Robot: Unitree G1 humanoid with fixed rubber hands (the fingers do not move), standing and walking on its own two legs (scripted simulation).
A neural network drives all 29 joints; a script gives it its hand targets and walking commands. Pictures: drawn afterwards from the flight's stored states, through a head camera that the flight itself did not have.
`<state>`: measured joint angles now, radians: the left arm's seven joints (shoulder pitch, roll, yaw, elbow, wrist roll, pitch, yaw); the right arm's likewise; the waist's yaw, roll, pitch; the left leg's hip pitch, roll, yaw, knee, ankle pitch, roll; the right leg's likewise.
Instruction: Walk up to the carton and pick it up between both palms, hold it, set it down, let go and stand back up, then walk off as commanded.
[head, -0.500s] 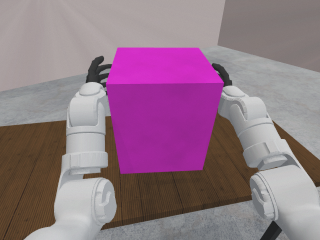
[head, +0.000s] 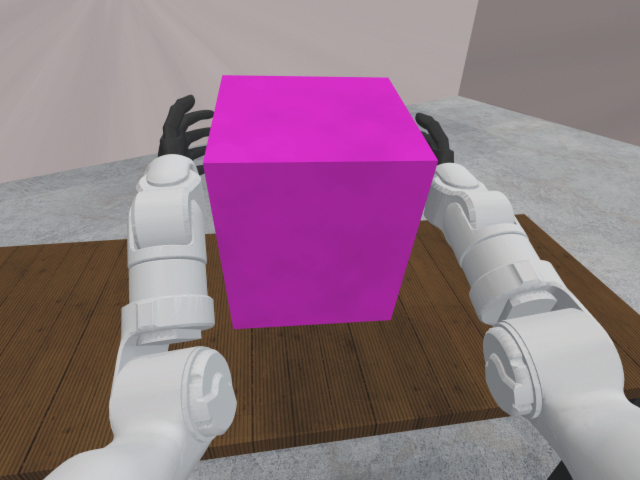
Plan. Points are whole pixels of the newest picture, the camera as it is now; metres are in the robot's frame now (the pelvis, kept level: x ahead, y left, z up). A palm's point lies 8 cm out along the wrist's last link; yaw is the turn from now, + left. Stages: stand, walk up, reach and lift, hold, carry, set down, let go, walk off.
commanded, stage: set down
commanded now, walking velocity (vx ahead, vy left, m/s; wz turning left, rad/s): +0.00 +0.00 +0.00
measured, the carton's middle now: (310, 203) +0.41 +0.04 +0.23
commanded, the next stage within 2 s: none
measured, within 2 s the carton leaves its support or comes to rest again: neither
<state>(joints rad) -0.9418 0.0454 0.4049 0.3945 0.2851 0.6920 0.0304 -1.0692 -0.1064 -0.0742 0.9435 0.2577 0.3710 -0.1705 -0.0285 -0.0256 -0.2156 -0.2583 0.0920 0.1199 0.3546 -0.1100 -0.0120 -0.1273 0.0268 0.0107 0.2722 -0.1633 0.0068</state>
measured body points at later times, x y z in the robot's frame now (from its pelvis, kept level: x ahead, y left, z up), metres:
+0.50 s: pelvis +0.01 -0.01 +0.00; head -0.05 +0.01 +0.44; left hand +0.39 +0.18 +0.25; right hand +0.42 -0.12 +0.21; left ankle +0.05 +0.12 -0.75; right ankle -0.01 -0.12 -0.75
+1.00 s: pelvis +0.02 -0.01 +0.00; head -0.04 +0.01 +0.45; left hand +0.39 +0.19 +0.22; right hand +0.44 -0.10 +0.18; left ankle +0.05 +0.12 -0.75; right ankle -0.01 -0.12 -0.75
